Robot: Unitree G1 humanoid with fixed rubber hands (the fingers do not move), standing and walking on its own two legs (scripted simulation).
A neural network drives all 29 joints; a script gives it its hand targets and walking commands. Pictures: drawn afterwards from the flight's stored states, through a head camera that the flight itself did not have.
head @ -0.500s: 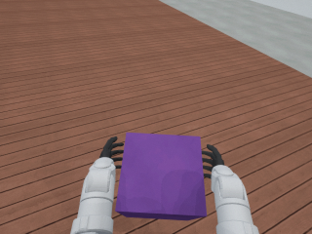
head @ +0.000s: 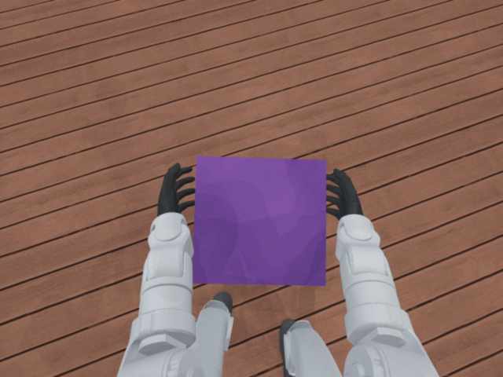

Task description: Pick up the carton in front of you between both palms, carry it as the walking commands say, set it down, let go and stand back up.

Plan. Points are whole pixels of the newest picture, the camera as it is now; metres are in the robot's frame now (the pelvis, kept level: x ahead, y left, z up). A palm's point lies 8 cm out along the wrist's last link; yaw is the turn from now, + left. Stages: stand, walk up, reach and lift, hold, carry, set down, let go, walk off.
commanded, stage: set down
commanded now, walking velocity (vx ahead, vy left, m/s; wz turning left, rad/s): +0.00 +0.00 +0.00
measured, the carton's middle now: (256, 218) +0.38 +0.04 -0.18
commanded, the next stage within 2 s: none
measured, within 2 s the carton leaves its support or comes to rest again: neither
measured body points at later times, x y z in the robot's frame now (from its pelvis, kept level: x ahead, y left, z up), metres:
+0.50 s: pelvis -0.02 -0.02 -0.13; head +0.21 +0.01 +0.25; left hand +0.38 +0.20 -0.21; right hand +0.44 -0.09 -0.23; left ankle +0.09 +0.13 -0.69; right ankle +0.03 -0.14 -0.69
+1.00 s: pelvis -0.06 -0.01 -0.25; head +0.25 +0.01 +0.08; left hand +0.38 +0.22 -0.37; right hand +0.48 -0.06 -0.38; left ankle +0.09 +0.13 -0.69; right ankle +0.03 -0.14 -0.69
